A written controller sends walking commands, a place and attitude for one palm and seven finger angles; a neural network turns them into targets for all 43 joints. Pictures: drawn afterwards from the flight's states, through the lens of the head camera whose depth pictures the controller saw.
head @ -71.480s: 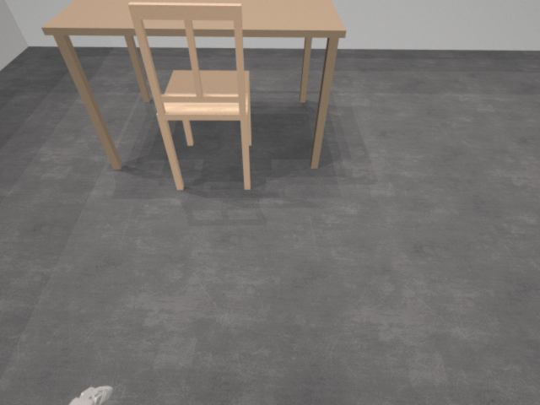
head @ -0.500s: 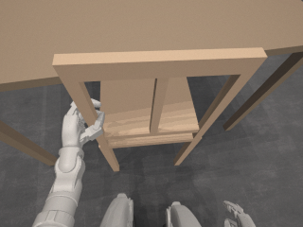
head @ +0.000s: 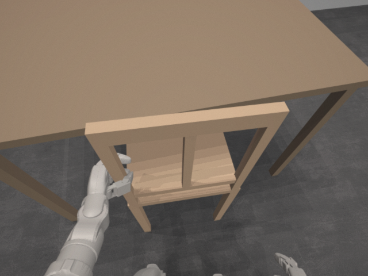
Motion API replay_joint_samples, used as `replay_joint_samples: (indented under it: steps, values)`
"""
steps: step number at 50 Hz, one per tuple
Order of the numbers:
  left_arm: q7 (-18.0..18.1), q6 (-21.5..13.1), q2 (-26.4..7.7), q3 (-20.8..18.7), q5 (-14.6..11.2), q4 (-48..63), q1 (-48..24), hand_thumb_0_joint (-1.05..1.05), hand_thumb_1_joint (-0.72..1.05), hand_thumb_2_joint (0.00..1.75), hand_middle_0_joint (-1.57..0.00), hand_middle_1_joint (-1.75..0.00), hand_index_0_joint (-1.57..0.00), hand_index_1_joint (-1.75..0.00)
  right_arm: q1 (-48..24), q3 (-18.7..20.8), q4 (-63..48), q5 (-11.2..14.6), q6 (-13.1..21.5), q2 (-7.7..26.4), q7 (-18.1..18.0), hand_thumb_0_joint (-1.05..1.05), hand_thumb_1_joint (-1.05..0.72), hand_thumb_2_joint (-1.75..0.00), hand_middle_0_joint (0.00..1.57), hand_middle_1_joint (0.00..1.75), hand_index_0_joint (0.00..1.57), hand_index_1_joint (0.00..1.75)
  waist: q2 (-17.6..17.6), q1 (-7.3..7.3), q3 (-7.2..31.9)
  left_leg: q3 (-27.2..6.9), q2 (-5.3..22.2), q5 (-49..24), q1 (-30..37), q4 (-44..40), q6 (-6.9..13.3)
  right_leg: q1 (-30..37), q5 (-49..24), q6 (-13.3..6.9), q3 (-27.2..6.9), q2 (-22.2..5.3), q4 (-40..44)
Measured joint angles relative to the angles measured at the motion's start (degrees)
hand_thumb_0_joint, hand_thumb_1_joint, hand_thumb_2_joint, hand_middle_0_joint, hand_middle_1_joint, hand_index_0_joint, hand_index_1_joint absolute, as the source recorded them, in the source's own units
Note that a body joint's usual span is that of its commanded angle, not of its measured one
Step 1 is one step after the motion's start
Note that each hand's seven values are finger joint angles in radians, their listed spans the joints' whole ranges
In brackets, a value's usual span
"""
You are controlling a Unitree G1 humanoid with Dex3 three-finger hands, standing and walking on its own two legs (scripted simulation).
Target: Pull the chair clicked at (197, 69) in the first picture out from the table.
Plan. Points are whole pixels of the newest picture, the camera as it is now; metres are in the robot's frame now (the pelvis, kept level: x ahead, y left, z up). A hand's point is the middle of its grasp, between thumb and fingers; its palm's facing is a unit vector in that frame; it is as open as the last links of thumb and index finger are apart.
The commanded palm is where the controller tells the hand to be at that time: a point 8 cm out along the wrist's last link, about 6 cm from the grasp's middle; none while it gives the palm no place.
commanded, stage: step backward, pulling the chair out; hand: left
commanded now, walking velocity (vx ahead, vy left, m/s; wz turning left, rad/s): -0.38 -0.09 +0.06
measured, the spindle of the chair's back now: (187, 163) +0.38 -0.01 -0.05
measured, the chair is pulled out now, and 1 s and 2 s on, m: -0.02 0.06 0.15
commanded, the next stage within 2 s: none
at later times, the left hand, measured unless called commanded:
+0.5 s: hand (131, 213) +0.26 +0.12 -0.05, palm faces +0.06 -0.99 -0.13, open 5.9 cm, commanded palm +0.25 +0.17 -0.05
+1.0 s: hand (129, 226) +0.23 +0.12 -0.05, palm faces +0.03 -0.98 -0.18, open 6.0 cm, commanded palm +0.21 +0.17 -0.05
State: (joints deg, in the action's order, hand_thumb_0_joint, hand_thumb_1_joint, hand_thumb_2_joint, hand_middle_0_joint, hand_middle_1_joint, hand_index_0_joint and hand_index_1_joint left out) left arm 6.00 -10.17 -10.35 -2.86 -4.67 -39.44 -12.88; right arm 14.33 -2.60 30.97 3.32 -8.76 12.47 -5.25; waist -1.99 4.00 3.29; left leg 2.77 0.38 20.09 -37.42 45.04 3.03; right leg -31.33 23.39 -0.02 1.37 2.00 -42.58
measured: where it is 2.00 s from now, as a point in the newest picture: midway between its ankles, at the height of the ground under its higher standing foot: outside the picture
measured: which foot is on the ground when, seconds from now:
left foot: down 0.00-1.00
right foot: down 0.00-1.00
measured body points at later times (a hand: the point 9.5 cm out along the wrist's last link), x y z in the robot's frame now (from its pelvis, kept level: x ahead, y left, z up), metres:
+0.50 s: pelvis -0.06 -0.02 +0.02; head +0.01 -0.02 +0.47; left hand +0.25 +0.17 -0.03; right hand +0.04 -0.28 -0.10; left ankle +0.02 +0.08 -0.71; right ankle -0.03 -0.12 -0.71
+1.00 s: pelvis -0.10 -0.02 +0.01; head -0.03 -0.02 +0.46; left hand +0.23 +0.17 -0.03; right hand +0.01 -0.26 -0.11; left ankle +0.02 +0.08 -0.71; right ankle -0.03 -0.12 -0.71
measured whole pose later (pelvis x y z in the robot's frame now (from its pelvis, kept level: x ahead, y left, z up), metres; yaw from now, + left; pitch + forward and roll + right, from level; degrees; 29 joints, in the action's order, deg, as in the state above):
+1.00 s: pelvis -0.10 -0.02 +0.01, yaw +0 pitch +1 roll -2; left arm 5.4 -14.2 -10.3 -1.2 -3.0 -52.2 -19.1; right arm 11.6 -1.2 39.3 0.9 -0.8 11.4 -6.0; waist -1.9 2.9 -7.9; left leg 1.8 1.9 10.5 -28.4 35.3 1.4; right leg -22.7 11.6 -2.5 3.3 3.1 -33.1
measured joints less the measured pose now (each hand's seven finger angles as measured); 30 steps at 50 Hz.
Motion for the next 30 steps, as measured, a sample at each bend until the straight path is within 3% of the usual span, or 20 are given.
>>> replay_joint_samples:
  steps: [8,15,23,30]
  values:
    - [-1.47,-1.58,-1.21,-0.58,1.11,-9.40,-6.20,0.13,0.62,0.70,-0.28,-1.18,-0.49,-1.45,-1.40,1.93,3.21,-1.14,0.37,1.47,-0.94,0.00,-0.90,-0.90,0.20,0.30,0.20,0.30,1.81,0.29,-5.33,0.53,0.20,-5.12,7.86,-8.69,0.17,7.89,-5.70,-0.15,-0.55,0.32,9.46]
    - [-1.79,-2.04,-0.57,-1.74,0.20,-7.50,-3.62,0.12,0.63,0.68,-0.24,-1.18,-0.50,-1.45,-1.80,2.73,3.70,-2.09,1.14,1.34,0.06,0.00,-0.90,-0.90,0.20,0.30,0.20,0.30,1.03,0.72,-8.64,0.87,1.13,-7.72,10.75,-11.69,-0.37,10.55,-8.48,-0.92,-0.95,1.25,12.55]
    - [-1.00,-3.82,1.27,0.37,0.20,-9.09,-2.04,0.10,0.62,0.68,-0.24,-1.18,-0.50,-1.45,-1.69,2.47,5.96,-1.18,2.51,0.76,-0.79,0.00,-0.90,-0.90,0.20,0.30,0.20,0.30,-0.40,-0.91,-9.16,-0.37,2.19,-10.02,11.60,-12.95,-1.67,12.07,-11.13,-1.98,0.19,2.41,14.84]
    - [0.00,-5.43,2.86,2.10,0.63,-15.34,-4.54,0.10,0.61,0.68,-0.25,-1.16,-0.50,-1.45,-2.13,2.87,8.28,-0.64,4.48,2.60,-1.45,0.00,-0.90,-0.90,0.20,0.30,0.20,0.30,-1.33,-1.09,-8.33,-0.97,1.24,-11.43,11.76,-13.55,-1.27,12.22,-11.88,-1.37,0.97,1.51,14.71]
